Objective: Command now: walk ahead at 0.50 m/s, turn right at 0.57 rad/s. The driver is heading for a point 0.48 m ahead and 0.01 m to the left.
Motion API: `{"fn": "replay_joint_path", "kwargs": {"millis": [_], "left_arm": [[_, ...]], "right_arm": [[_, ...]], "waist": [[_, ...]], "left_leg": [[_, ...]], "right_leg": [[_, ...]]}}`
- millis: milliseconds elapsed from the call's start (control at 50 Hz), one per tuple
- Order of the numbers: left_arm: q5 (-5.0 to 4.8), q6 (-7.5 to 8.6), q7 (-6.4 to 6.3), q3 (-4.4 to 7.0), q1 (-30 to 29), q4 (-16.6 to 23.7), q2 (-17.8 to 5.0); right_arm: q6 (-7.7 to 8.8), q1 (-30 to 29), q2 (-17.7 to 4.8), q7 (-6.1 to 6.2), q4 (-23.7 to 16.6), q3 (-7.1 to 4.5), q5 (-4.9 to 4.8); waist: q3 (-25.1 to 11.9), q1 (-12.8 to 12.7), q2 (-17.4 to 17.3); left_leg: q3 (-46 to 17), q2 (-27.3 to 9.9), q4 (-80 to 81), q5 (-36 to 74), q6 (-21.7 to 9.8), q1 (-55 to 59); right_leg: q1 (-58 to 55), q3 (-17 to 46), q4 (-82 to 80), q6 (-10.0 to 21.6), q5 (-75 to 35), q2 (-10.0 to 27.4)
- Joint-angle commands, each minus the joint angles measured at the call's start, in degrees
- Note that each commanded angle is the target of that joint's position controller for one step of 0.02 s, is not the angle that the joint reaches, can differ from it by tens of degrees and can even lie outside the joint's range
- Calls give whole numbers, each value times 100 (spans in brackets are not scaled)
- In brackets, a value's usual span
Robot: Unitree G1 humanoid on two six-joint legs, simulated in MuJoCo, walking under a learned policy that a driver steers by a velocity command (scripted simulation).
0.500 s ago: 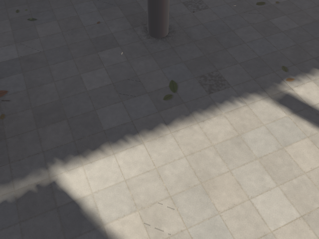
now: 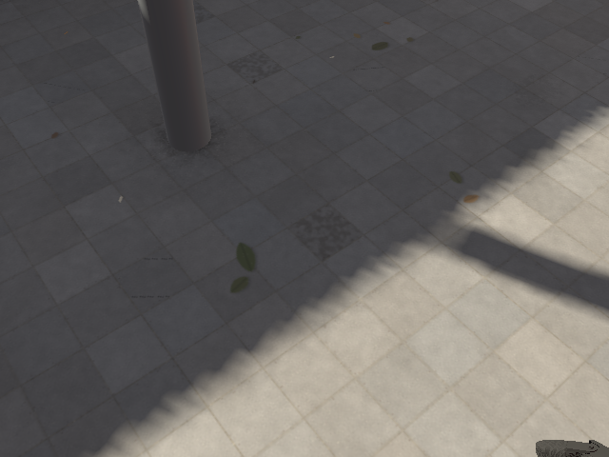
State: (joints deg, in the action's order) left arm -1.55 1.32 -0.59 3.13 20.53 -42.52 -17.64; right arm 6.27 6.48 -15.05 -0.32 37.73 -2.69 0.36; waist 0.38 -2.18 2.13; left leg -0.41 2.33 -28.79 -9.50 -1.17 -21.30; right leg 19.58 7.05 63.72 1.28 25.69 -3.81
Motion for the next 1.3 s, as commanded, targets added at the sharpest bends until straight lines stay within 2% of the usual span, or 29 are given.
{"fn": "replay_joint_path", "kwargs": {"millis": [20,60,120,220,300,340,380,400,420,440,460,480,520,600,680,780,820,840,860,880,920,980,1020,1060,1100,1120,1140,1180,1300], "left_arm": [[46,73,38,202,-471,684,-662],[5,40,79,141,-393,691,-367],[66,52,91,58,-666,783,-171],[93,205,228,-58,-1544,928,-63],[32,253,305,-45,-2128,1160,-173],[48,267,322,6,-2031,1181,-298],[118,275,251,229,-831,838,-676],[195,245,161,371,211,669,-1114],[228,205,130,439,438,625,-1572],[201,208,129,320,534,622,-1024],[172,235,132,235,218,586,-828],[164,262,146,178,-141,574,-641],[223,344,190,100,-670,555,-353],[233,481,165,160,-966,313,-446],[202,382,53,181,-875,75,-569],[54,235,22,220,-749,-271,-754],[59,208,10,169,-568,-406,-589],[244,256,12,98,-228,-404,-413],[288,245,34,-69,427,-533,27],[209,127,35,-39,78,-546,-196],[74,-102,-34,48,-350,-485,-410],[148,-334,-177,83,-378,-582,-353],[163,-334,-198,57,-227,-750,-203],[195,-307,-166,42,-148,-892,-97],[328,-293,-126,34,-279,-892,-159],[328,-285,-143,53,-418,-797,-381],[255,-263,-140,116,-608,-891,-595],[285,-125,-128,14,-857,-903,-227],[199,37,-129,-16,-553,-1188,-222]], "right_arm": [[-36,675,-579,38,-51,-185,33],[7,673,-566,-1,63,-183,24],[64,768,-795,-38,271,-252,-9],[-19,959,-1051,-39,527,-281,-128],[-138,1428,-1226,-44,811,-304,-205],[-212,1458,-1305,-23,902,-318,-232],[-256,1449,-1216,2,951,-250,-250],[-217,1392,-926,6,797,-112,-110],[-115,2018,-243,-28,655,106,-76],[-50,1689,-865,-36,770,-55,-208],[-32,1237,-1087,-45,599,-146,-326],[-51,1024,-1002,-20,564,-136,-290],[-186,1061,-864,13,600,-168,-177],[-394,1167,-443,76,613,-98,-73],[-354,499,-243,-44,470,25,-11],[-332,188,-569,-124,328,-64,32],[-320,579,-837,-68,490,-179,96],[-328,743,-1273,-3,450,-272,135],[-395,797,-1078,44,471,-185,216],[-448,822,-620,21,499,-66,104],[-457,375,-601,-51,522,-31,49],[-502,-363,-683,-9,469,-69,104],[-523,-464,-600,40,530,-64,116],[-545,-506,-545,81,634,-53,36],[-555,-266,-368,88,817,3,4],[-557,-169,-362,77,869,8,53],[-574,-114,-319,93,860,-13,42],[-572,-195,-385,144,951,-37,64],[-576,-54,-354,156,1321,-58,10]], "waist": [[-35,432,-731],[38,312,-840],[102,283,-683],[165,536,-544],[268,678,-653],[190,506,-751],[-531,-182,-650],[-1355,-622,-157],[-2123,-308,1347],[-2085,-589,731],[-1204,-504,585],[-796,-309,364],[-268,86,462],[-86,463,225],[-175,248,257],[-296,269,271],[-512,420,-36],[-954,292,-671],[-1616,126,-1495],[-1728,358,-1412],[-1114,275,-892],[-581,23,-1054],[-645,-16,-1078],[-672,-88,-986],[-461,-31,-759],[-200,124,-462],[79,350,306],[163,346,399],[-43,209,-16]], "left_leg": [[-1998,-1793,1477,-311,-901,1858],[-1502,-1594,1757,57,-960,1393],[-1057,-1636,2007,688,-1163,1321],[-265,-1407,2008,1222,-999,1398],[-314,-1670,1809,1349,-893,1935],[-291,-1765,1471,2009,-780,2199],[11,-1378,13,3311,-517,1759],[197,-1081,-1642,1923,-273,579],[166,-145,-3650,-2047,78,-1559],[-652,-292,-4369,-2401,51,-2055],[-590,-524,-4461,-1940,7,-2404],[-464,-756,-4219,-1458,24,-2262],[-467,-956,-3817,-917,121,-1664],[-365,-802,-2977,-574,352,-1138],[-58,-669,-1225,865,291,-545],[-97,-490,-268,866,-1,-138],[-46,-397,412,2119,-236,827],[-691,-1129,50,4720,-517,1813],[-1817,-2090,-12,5296,-1486,2856],[-2203,-2252,321,4504,-1762,2615],[-1981,-1941,744,2260,-1440,1883],[-1524,-1564,1265,542,-1076,541],[-1178,-1362,1329,150,-984,237],[-946,-1199,1266,-584,-833,77],[-791,-938,1218,-1691,-381,-167],[-657,-735,1018,-1900,-155,-194],[-240,-399,857,-1422,28,327],[-179,-382,435,-572,47,1055],[-193,-432,309,563,-74,1095]], "right_leg": [[2221,54,540,-122,-551,828],[1915,-69,261,-134,-692,894],[2000,-89,-519,-197,-1115,926],[1534,-518,-2302,-158,-2452,873],[1376,-673,-2993,-1,-2233,716],[1014,-780,-3286,176,-1886,581],[-1004,-944,-3686,453,-2101,340],[-2766,105,-3442,798,-2427,1350],[-4404,2642,-3955,1663,-1623,2824],[-4096,3022,-4347,1605,-965,2762],[-3420,2109,-4471,1359,-1135,2560],[-2722,1473,-4637,1210,-1442,2287],[-1596,647,-5040,1100,-2445,1943],[-871,-382,-5163,1181,-5037,1826],[-848,-1021,-5107,988,-5158,1494],[-1396,-773,-4429,803,-4653,1727],[-1285,-897,-3592,444,-4163,1299],[-765,-1162,-2761,96,-2924,868],[100,-1026,-1700,-262,-325,456],[296,-575,-1021,-434,1368,457],[695,-381,-747,-444,1327,669],[72,-435,-1523,-516,466,757],[-498,-577,-2136,-472,-194,682],[-1037,-746,-3007,-364,-1133,579],[-1322,-619,-3675,-161,-1619,702],[-1068,-299,-3994,5,-1249,1031],[-88,-266,-4160,162,44,983],[448,-251,-4521,8,290,938],[-282,-462,-4163,-101,-1200,781]]}}
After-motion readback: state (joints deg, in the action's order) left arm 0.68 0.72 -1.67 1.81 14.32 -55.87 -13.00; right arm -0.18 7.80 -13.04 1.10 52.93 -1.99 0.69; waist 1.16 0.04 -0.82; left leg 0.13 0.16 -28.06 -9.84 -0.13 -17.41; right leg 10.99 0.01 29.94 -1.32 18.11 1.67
